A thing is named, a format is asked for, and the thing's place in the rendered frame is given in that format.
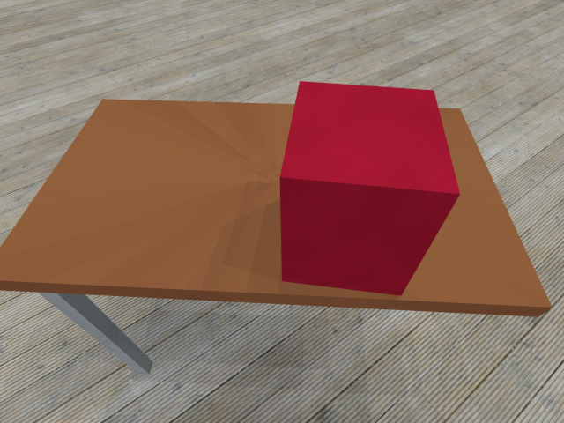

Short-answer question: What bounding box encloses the table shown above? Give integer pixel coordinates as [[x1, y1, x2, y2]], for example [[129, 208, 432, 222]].
[[0, 99, 552, 375]]

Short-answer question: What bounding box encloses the carton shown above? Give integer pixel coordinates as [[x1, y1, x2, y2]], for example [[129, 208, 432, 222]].
[[280, 81, 460, 296]]

